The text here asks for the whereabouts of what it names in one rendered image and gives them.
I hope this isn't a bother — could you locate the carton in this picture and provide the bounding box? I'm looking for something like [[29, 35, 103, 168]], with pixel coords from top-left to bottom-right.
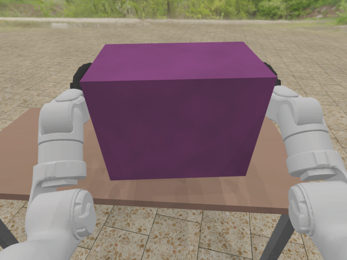
[[80, 42, 277, 180]]

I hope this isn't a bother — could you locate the table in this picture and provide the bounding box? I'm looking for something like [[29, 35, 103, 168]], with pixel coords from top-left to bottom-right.
[[0, 108, 309, 260]]

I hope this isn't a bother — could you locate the robot right forearm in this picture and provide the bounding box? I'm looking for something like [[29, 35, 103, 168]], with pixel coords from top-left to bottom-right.
[[265, 86, 347, 183]]

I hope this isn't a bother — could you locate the left robot upper arm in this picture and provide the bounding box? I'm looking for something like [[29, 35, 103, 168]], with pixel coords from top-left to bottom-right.
[[0, 188, 97, 260]]

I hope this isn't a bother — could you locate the robot right hand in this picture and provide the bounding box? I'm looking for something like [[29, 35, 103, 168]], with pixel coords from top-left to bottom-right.
[[264, 62, 281, 86]]

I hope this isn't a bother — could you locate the right robot upper arm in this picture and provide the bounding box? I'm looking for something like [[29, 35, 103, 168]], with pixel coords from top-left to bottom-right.
[[288, 181, 347, 260]]

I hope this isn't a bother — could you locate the robot left hand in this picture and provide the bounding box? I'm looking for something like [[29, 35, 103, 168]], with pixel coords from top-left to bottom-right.
[[70, 63, 92, 90]]

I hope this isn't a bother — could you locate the robot left forearm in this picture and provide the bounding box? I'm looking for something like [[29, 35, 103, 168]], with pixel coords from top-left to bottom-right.
[[25, 89, 90, 237]]

